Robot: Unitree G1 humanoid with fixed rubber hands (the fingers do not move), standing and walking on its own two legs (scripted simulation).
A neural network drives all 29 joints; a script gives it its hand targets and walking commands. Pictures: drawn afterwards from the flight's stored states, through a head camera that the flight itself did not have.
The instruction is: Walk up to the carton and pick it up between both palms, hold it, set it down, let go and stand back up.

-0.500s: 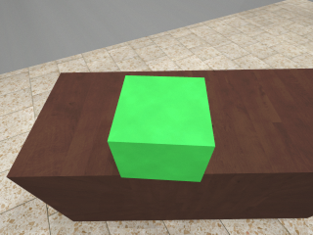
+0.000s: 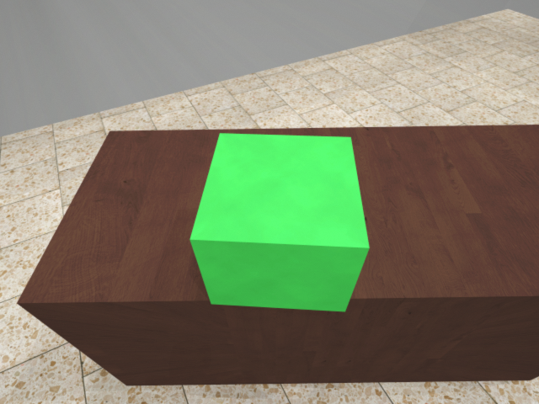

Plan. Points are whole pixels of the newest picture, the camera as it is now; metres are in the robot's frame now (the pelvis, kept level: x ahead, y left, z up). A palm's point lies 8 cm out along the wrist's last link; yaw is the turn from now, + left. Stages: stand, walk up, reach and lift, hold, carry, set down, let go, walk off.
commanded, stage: walk up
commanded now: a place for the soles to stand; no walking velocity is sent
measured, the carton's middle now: (281, 220) +0.46 +0.00 -0.02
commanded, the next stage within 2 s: reach and lift in 0.32 s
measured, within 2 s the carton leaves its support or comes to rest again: neither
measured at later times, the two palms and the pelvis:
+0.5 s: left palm out of the picture +0.12 +0.31 -0.10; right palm out of the picture +0.11 -0.29 -0.12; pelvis -0.01 +0.00 -0.01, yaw +0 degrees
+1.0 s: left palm out of the picture +0.11 +0.27 -0.07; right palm out of the picture +0.10 -0.27 -0.08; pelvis -0.04 -0.01 +0.00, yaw -1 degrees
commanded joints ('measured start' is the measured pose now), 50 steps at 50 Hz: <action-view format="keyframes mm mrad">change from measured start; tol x16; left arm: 1 -49 218 35 -54 -8 -33 26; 16 -18 203 31 -46 -2 -34 31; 18 -407 212 53 -438 -31 281 81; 24 -258 198 46 -593 -7 456 54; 32 -35 143 118 -666 53 449 27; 50 -139 174 46 -855 -131 210 61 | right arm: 1 14 -219 -24 -44 -31 -15 -4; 16 -45 -225 -26 -82 -29 -8 -3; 17 -396 -63 -131 15 -150 -159 31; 50 -33 48 -132 -563 -15 -161 1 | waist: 1 -13 19 -102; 15 11 68 -128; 18 -28 23 105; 28 19 4 -142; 50 -44 37 -115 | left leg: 1 73 116 -147 -133 135 66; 15 79 154 -201 -140 211 85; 16 52 142 -187 -145 161 82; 17 -160 64 161 -17 -65 -89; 20 -189 118 159 13 -251 -32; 32 248 56 125 -4 410 -72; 40 200 29 152 -82 336 -51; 50 -69 86 166 -263 -186 21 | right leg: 1 84 -105 86 -97 41 -64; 10 160 -156 142 -132 120 -94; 21 -61 7 4 70 -195 -39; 28 137 53 1 -4 298 -14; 37 299 50 35 -62 472 28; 50 325 70 51 -106 -18 6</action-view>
